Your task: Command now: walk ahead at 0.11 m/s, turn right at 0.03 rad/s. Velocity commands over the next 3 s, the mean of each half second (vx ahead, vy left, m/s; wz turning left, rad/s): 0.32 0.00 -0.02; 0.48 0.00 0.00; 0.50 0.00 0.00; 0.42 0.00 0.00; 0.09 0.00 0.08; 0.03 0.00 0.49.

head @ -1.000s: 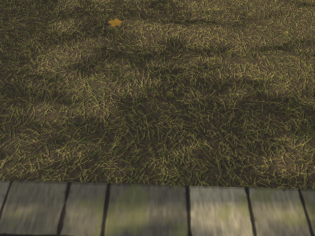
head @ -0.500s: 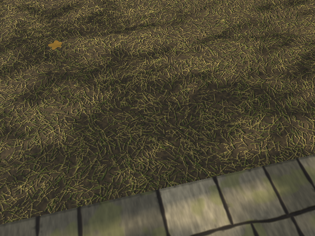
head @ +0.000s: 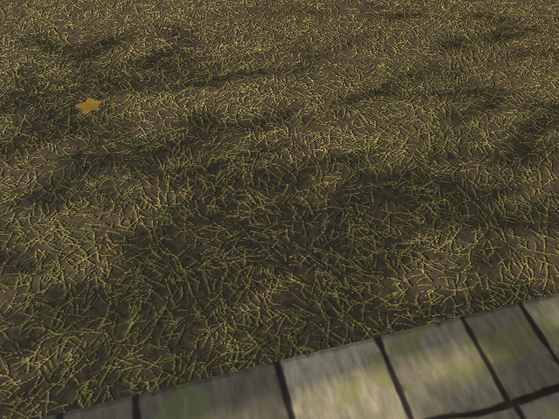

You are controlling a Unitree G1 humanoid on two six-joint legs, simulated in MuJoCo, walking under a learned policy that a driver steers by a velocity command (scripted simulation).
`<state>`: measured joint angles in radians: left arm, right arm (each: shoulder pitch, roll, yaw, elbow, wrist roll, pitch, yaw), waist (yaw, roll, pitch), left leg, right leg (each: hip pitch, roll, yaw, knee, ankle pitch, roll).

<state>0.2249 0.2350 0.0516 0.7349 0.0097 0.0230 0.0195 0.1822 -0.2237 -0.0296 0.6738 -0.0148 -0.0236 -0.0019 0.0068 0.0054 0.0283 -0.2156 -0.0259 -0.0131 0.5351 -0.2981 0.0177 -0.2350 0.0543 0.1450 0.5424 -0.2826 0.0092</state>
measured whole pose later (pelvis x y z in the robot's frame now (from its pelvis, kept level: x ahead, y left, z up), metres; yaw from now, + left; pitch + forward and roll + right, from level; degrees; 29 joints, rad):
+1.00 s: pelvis +0.42 +0.03 +0.01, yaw +0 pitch +1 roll +2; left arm 0.15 0.29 0.04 0.72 0.00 -0.07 0.01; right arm 0.36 -0.27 -0.05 0.82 0.00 -0.09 0.02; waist -0.07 -0.04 0.02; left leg -0.09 -0.09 0.04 0.23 -0.17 0.08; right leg -0.69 -0.13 0.06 0.83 -0.02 0.02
